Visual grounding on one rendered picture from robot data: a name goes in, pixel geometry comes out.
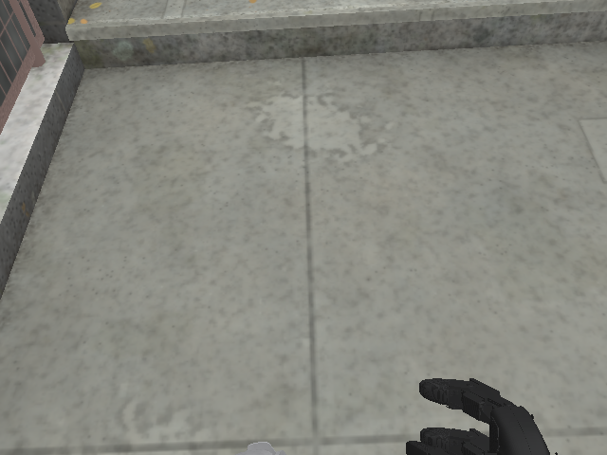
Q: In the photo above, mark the robot right hand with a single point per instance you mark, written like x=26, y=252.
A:
x=512, y=430

